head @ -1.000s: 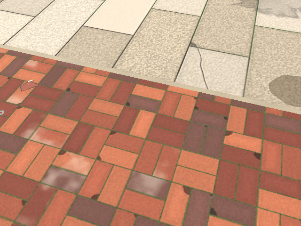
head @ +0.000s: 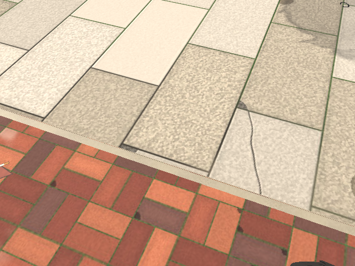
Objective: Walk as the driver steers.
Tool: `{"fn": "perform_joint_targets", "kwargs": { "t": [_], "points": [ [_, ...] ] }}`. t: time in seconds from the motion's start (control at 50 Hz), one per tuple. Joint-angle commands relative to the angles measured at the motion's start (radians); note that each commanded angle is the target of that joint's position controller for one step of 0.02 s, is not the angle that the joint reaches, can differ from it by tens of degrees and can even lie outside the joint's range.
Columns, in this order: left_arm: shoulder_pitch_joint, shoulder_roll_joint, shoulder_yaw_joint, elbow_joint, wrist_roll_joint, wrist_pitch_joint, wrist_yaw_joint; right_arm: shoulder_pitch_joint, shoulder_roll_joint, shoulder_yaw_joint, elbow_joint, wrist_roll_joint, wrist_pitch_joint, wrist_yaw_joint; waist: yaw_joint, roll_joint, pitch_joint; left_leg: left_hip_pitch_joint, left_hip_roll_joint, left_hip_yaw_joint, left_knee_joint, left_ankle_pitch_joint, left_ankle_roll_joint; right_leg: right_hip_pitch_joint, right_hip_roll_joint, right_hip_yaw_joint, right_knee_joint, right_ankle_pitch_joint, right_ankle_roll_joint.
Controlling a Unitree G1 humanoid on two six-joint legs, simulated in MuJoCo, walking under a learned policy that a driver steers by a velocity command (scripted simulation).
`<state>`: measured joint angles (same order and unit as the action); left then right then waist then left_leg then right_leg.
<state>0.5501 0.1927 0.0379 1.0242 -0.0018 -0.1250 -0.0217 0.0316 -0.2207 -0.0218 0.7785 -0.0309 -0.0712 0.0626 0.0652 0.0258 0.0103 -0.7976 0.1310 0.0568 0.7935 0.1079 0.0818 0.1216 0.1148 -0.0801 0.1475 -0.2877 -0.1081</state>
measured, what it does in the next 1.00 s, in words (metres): walks ahead: left foot, then right foot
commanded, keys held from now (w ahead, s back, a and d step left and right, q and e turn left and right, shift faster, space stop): w+shift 0.76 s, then w+e+shift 0.24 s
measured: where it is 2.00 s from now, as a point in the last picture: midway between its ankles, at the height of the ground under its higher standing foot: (254, 68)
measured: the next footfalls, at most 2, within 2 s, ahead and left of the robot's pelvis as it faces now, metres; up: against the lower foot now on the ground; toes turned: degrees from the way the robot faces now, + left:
left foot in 0.14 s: +0.36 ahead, +0.08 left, +0.00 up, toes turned +3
right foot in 0.58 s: +0.78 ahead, -0.10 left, +0.00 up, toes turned -4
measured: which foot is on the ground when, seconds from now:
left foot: up 0.00-0.12, down 0.14-0.60, up 0.62-1.00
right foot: down 0.00-0.16, up 0.18-0.56, down 0.58-1.00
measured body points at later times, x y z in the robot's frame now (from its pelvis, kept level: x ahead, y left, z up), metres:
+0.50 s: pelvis +0.48 +0.01 +0.00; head +0.51 +0.01 +0.44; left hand +0.72 +0.22 -0.08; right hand +0.37 -0.23 -0.14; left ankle +0.32 +0.08 -0.73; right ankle +0.73 -0.14 -0.68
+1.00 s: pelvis +0.98 -0.01 -0.05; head +1.00 -0.01 +0.40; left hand +0.88 +0.26 -0.17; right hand +1.23 -0.24 -0.11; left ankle +1.17 +0.11 -0.77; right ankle +0.75 -0.09 -0.73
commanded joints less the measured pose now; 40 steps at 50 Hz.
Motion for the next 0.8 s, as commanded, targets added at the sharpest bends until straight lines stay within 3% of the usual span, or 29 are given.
{"fn": "perform_joint_targets", "kwargs": {
  "t": [0.02, 0.08, 0.1, 0.12, 0.14, 0.16, 0.18, 0.2, 0.22, 0.24, 0.28, 0.34, 0.4, 0.42, 0.46, 0.5, 0.52, 0.54, 0.56, 0.58, 0.6, 0.62, 0.64, 0.66, 0.68, 0.72, 0.74, 0.78, 0.8],
  "points": [
    [-0.012, 0.141, 0.011, -0.05, -0.007, -0.027, 0.014, -0.126, -0.03, 0.012, -0.075, 0.014, -0.01, 0.002, -0.034, -0.049, 0.164, 0.211, -0.067, 0.074, -0.18, 0.103, 0.026, -0.196, -0.251, 0.068, -0.167, 0.662, -0.041],
    [-0.006, 0.204, 0.016, -0.037, 0.017, -0.008, 0.033, -0.081, -0.084, -0.003, -0.066, 0.013, -0.011, -0.019, -0.078, -0.112, 0.059, 0.308, -0.176, 0.108, -0.242, -0.055, 0.06, 0.045, -0.289, 0.038, 0.026, 1.197, -0.018],
    [-0.014, 0.231, 0.022, -0.032, 0.032, 0.006, 0.044, 0.028, -0.117, -0.016, -0.04, 0.014, -0.01, -0.03, -0.137, -0.141, -0.01, 0.411, -0.204, 0.092, -0.243, -0.13, 0.076, 0.081, -0.309, 0.038, 0.185, 1.32, -0.015],
    [-0.039, 0.251, 0.03, -0.032, 0.047, 0.022, 0.053, 0.215, -0.156, -0.035, 0.017, 0.015, -0.009, -0.045, -0.22, -0.155, -0.107, 0.585, -0.22, 0.075, -0.246, -0.205, 0.096, 0.065, -0.32, 0.033, 0.413, 1.337, -0.018],
    [-0.081, 0.251, 0.033, -0.042, 0.049, 0.032, 0.054, 0.418, -0.197, -0.056, 0.078, 0.003, -0.007, -0.063, -0.314, -0.133, -0.19, 0.819, -0.173, 0.036, -0.272, -0.255, 0.121, -0.07, -0.29, 0.014, 0.702, 1.166, -0.02],
    [-0.085, 0.153, 0.014, -0.072, 0.052, 0.025, 0.044, 0.569, -0.282, -0.081, 0.103, -0.015, -0.002, -0.081, -0.321, 0.016, -0.296, 1.056, 0.066, -0.227, -0.209, -0.526, 0.144, -0.326, -0.189, 0.02, 1.091, 0.559, -0.037],
    [0.055, 0.043, -0.007, -0.103, -0.025, 0.004, 0.012, 0.491, -0.291, -0.089, 0.102, -0.024, -0.003, -0.063, -0.158, 0.323, -0.404, 1.286, 0.268, -0.871, -0.452, -0.777, 0.291, -0.742, -0.007, 0.153, 1.407, -0.169, 0.002],
    [-0.08, 0.143, 0.006, -0.118, -0.013, 0.001, 0.027, 0.382, -0.211, -0.084, 0.09, -0.01, -0.004, -0.049, -0.171, 0.102, -0.247, 1.178, 0.209, -0.809, -0.537, -0.77, 0.248, -0.869, -0.098, 0.186, 1.393, -0.063, -0.034],
    [-0.192, 0.155, 0.01, -0.148, -0.009, -0.003, 0.026, 0.328, -0.151, -0.07, 0.095, -0.003, -0.016, -0.044, -0.157, -0.001, -0.123, 1.013, 0.184, -0.633, -0.549, -0.631, 0.224, -0.868, -0.139, 0.173, 1.33, 0.025, -0.038],
    [-0.221, 0.129, 0.004, -0.156, 0.002, -0.001, 0.023, 0.305, -0.101, -0.059, 0.114, -0.01, -0.024, -0.041, -0.114, -0.084, -0.048, 0.866, 0.148, -0.529, -0.574, -0.516, 0.2, -0.823, -0.171, 0.175, 1.268, 0.044, -0.036],
    [-0.218, 0.075, -0.01, -0.172, 0.037, 0.032, -0.001, 0.313, -0.053, -0.038, 0.15, -0.003, -0.04, -0.052, -0.04, -0.052, 0.007, 0.673, 0.073, -0.385, -0.617, -0.482, 0.15, -0.742, -0.215, 0.184, 1.18, 0.045, -0.01],
    [-0.332, 0.064, -0.022, -0.231, 0.049, 0.061, -0.022, 0.361, -0.082, -0.037, 0.179, 0.022, -0.063, -0.052, -0.025, -0.016, 0.105, 0.576, 0.026, -0.266, -0.702, -0.405, 0.141, -0.832, -0.263, 0.13, 1.059, 0.099, 0.033],
    [-0.507, 0.077, -0.037, -0.303, 0.044, 0.055, -0.029, 0.402, -0.099, -0.036, 0.178, 0.031, -0.074, -0.042, -0.056, -0.035, 0.156, 0.532, -0.04, -0.134, -0.747, -0.168, 0.128, -0.816, -0.261, 0.047, 0.766, 0.315, 0.048],
    [-0.545, 0.07, -0.045, -0.322, 0.039, 0.047, -0.036, 0.412, -0.114, -0.038, 0.177, 0.035, -0.08, -0.044, -0.062, -0.011, 0.166, 0.495, -0.035, -0.116, -0.761, -0.096, 0.122, -0.736, -0.258, 0.032, 0.642, 0.402, 0.041],
    [-0.634, 0.096, -0.043, -0.338, 0.025, 0.043, -0.047, 0.459, -0.137, -0.037, 0.192, 0.049, -0.087, -0.047, -0.095, -0.046, 0.192, 0.546, -0.024, -0.085, -0.831, 0.069, 0.095, -0.65, -0.211, -0.023, 0.481, 0.525, 0.021],
    [-0.653, 0.113, -0.037, -0.345, 0.019, 0.043, -0.045, 0.489, -0.173, -0.041, 0.212, 0.043, -0.084, -0.048, -0.102, 0.002, 0.166, 0.674, -0.009, -0.046, -0.826, 0.245, 0.071, -0.577, -0.164, -0.041, 0.395, 0.555, 0.007],
    [-0.595, 0.14, -0.024, -0.325, 0.019, 0.041, -0.038, 0.482, -0.189, -0.041, 0.203, 0.035, -0.082, -0.046, -0.081, 0.019, 0.096, 0.732, -0.008, -0.015, -0.743, 0.489, 0.059, -0.486, -0.109, -0.083, 0.432, 0.553, -0.006],
    [-0.438, 0.168, -0.006, -0.272, 0.029, 0.039, -0.026, 0.43, -0.217, -0.047, 0.192, 0.024, -0.073, -0.056, 0.005, 0.095, -0.002, 0.79, 0.019, 0.018, -0.574, 0.761, 0.036, -0.363, -0.078, -0.047, 0.527, 0.51, -0.037],
    [-0.257, 0.217, 0.016, -0.216, 0.031, 0.04, -0.012, 0.382, -0.246, -0.054, 0.176, 0.014, -0.061, -0.07, 0.103, 0.117, -0.102, 0.794, 0.025, 0.026, -0.339, 0.884, 0.026, -0.22, -0.044, -0.026, 0.569, 0.374, -0.054],
    [-0.021, 0.259, 0.04, -0.148, 0.033, 0.046, 0.005, 0.308, -0.257, -0.057, 0.166, 0.009, -0.047, -0.081, 0.234, 0.11, -0.172, 0.686, 0.028, 0.01, -0.029, 0.858, 0.026, -0.004, -0.061, 0.008, 0.561, 0.278, -0.075],
    [0.183, 0.328, 0.073, -0.095, 0.031, 0.051, 0.023, 0.233, -0.25, -0.067, 0.161, 0.01, -0.042, -0.086, 0.346, 0.051, -0.199, 0.557, -0.079, 0.022, 0.422, 0.558, 0.027, 0.12, -0.149, 0.093, 0.488, 0.136, -0.123],
    [0.1, 0.35, 0.076, -0.093, 0.049, 0.046, 0.015, 0.436, -0.032, -0.026, 0.149, 0.027, -0.052, -0.076, 0.099, -0.336, -0.284, 0.174, -0.212, -0.073, 0.862, -0.601, 0.01, 0.387, -0.404, 0.425, 0.483, 0.055, -0.161],
    [0.016, 0.32, 0.073, -0.129, 0.042, 0.046, -0.005, 0.484, -0.055, -0.009, 0.11, 0.071, -0.072, -0.076, 0.065, -0.337, -0.37, 0.011, -0.225, -0.158, 0.904, -0.588, 0.029, 0.365, -0.507, 0.82, 0.215, -0.093, -0.243],
    [-0.101, 0.244, 0.064, -0.151, 0.039, 0.036, -0.005, 0.333, -0.13, -0.024, 0.1, 0.048, -0.067, -0.081, 0.049, -0.113, -0.151, -0.029, -0.127, -0.154, 0.776, -0.46, 0.035, 0.157, -0.461, 0.701, 0.135, -0.105, -0.223],
    [-0.168, 0.189, 0.051, -0.15, 0.035, 0.031, -0.005, 0.274, -0.144, -0.032, 0.087, 0.032, -0.058, -0.073, 0.009, -0.014, -0.027, 0.03, -0.088, -0.153, 0.665, -0.407, 0.038, -0.052, -0.434, 0.603, 0.115, -0.08, -0.206],
    [-0.171, 0.163, 0.042, -0.118, 0.035, 0.009, 0.003, 0.247, -0.097, -0.029, 0.072, -0.01, -0.015, -0.049, -0.068, 0.023, 0.059, 0.171, -0.035, -0.185, 0.502, -0.417, 0.018, -0.327, -0.371, 0.485, 0.091, -0.095, -0.181],
    [-0.179, 0.155, 0.035, -0.103, 0.022, -0.004, 0.005, 0.233, -0.076, -0.024, 0.059, -0.01, 0.013, -0.039, -0.102, -0.011, 0.102, 0.211, -0.014, -0.187, 0.389, -0.403, 0.005, -0.426, -0.333, 0.412, 0.038, -0.139, -0.163],
    [-0.182, 0.184, 0.041, -0.095, 0.003, -0.023, 0.003, 0.092, -0.09, -0.02, -0.012, -0.026, 0.031, -0.019, -0.1, -0.066, 0.166, 0.235, 0.006, -0.113, 0.134, -0.291, -0.028, -0.506, -0.275, 0.317, -0.051, -0.055, -0.168],
    [-0.158, 0.196, 0.049, -0.081, 0.005, -0.019, 0.001, 0.065, -0.078, -0.012, -0.019, -0.032, 0.03, -0.01, -0.093, -0.061, 0.153, 0.308, 0.0, -0.072, 0.054, -0.202, -0.038, -0.524, -0.249, 0.263, -0.049, 0.04, -0.171]
  ]
}}
Keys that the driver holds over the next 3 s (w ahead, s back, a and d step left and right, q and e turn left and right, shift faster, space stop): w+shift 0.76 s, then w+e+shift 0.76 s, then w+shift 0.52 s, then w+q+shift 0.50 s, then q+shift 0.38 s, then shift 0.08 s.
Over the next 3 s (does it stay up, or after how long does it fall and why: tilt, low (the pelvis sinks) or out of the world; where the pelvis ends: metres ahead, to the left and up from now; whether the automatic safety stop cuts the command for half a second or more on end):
stays up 2.45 -0.84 -0.13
